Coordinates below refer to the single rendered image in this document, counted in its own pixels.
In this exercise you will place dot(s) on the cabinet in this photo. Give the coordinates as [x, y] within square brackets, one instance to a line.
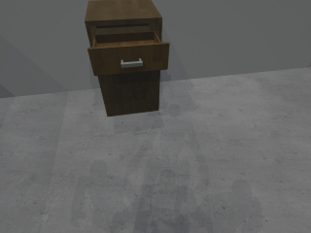
[127, 93]

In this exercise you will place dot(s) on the handle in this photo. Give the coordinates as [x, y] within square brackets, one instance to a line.
[132, 63]

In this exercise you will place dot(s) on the drawer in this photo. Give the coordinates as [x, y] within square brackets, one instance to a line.
[108, 50]

